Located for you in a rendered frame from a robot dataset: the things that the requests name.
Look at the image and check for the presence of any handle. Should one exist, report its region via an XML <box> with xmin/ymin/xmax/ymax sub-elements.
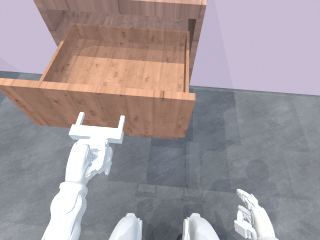
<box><xmin>68</xmin><ymin>112</ymin><xmax>125</xmax><ymax>144</ymax></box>

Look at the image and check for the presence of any robot left hand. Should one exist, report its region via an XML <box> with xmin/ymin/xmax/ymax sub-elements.
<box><xmin>65</xmin><ymin>136</ymin><xmax>113</xmax><ymax>186</ymax></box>

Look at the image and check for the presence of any cabinet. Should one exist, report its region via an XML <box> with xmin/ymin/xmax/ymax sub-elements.
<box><xmin>33</xmin><ymin>0</ymin><xmax>207</xmax><ymax>140</ymax></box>

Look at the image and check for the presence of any left robot forearm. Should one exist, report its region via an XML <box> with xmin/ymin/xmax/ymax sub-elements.
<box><xmin>41</xmin><ymin>181</ymin><xmax>88</xmax><ymax>240</ymax></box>

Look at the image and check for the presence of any drawer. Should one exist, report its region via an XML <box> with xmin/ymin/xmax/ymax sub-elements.
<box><xmin>0</xmin><ymin>23</ymin><xmax>196</xmax><ymax>138</ymax></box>

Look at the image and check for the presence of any robot left shin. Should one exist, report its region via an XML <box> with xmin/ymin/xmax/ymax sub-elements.
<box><xmin>126</xmin><ymin>213</ymin><xmax>136</xmax><ymax>217</ymax></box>

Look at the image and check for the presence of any robot right hand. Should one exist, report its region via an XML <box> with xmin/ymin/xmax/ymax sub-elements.
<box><xmin>234</xmin><ymin>189</ymin><xmax>276</xmax><ymax>240</ymax></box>

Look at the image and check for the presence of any left robot thigh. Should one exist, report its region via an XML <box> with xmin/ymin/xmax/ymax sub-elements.
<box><xmin>109</xmin><ymin>216</ymin><xmax>143</xmax><ymax>240</ymax></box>

